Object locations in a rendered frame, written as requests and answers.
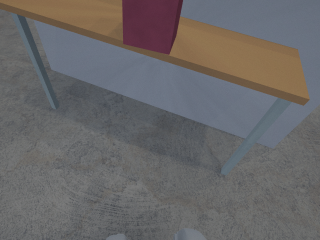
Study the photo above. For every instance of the carton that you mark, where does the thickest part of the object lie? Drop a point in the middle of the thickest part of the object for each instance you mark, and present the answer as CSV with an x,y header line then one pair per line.
x,y
151,24

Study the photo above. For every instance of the right robot thigh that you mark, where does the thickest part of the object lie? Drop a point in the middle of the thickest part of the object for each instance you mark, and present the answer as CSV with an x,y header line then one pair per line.
x,y
188,234

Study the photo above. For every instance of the table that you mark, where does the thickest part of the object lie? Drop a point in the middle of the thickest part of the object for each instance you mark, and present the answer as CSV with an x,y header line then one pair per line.
x,y
241,59

